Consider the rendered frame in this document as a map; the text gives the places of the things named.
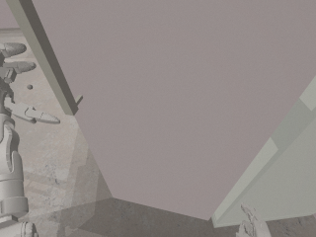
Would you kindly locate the handle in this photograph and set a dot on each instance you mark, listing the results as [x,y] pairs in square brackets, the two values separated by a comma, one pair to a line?
[29,22]

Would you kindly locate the fridge door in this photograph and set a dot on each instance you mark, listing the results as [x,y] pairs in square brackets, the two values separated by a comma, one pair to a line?
[180,96]

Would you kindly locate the left robot forearm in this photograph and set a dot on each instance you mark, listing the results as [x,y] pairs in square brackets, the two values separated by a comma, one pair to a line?
[13,203]

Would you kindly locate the robot left hand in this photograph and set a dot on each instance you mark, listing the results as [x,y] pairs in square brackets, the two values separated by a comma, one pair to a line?
[8,73]

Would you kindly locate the robot left upper arm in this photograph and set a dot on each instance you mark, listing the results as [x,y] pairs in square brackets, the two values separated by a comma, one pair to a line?
[23,229]

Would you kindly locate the robot right hand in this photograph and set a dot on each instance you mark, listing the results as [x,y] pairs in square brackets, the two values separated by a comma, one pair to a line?
[258,228]

